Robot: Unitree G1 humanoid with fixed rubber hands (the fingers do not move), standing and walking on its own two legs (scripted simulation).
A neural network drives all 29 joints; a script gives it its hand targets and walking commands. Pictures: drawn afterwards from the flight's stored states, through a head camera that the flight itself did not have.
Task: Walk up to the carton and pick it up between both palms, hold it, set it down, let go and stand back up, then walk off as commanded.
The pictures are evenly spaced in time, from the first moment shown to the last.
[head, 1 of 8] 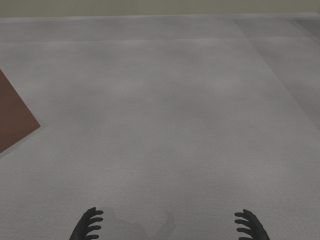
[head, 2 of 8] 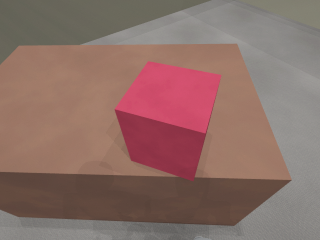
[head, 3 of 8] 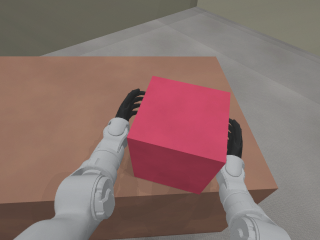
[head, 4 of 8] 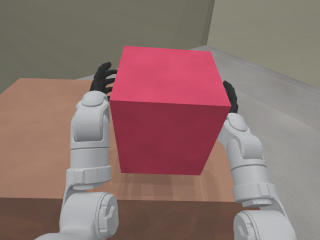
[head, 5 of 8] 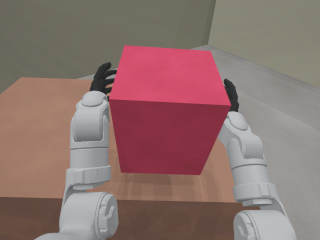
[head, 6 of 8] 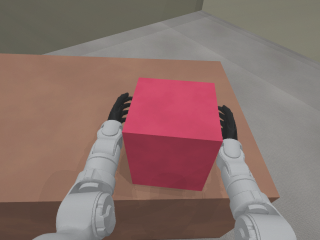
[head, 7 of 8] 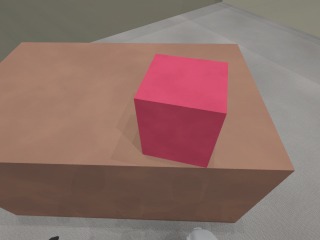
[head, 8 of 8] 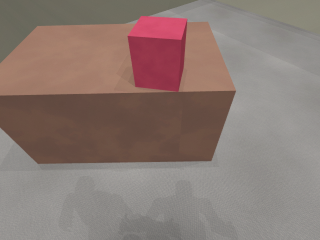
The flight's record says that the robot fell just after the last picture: no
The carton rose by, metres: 0.18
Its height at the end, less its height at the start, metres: +0.00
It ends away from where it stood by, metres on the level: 0.01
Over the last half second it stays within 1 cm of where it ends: yes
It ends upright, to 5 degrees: yes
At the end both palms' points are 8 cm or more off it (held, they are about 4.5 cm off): yes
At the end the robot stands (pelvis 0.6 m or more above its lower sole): yes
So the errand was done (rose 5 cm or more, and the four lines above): yes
